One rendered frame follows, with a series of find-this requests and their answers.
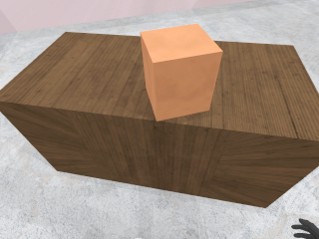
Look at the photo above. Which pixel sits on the robot right hand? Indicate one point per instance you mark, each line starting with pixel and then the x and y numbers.
pixel 308 227

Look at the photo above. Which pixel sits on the pedestal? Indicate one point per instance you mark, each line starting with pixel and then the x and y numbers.
pixel 83 104

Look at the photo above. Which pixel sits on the carton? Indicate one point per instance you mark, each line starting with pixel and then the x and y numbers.
pixel 181 66

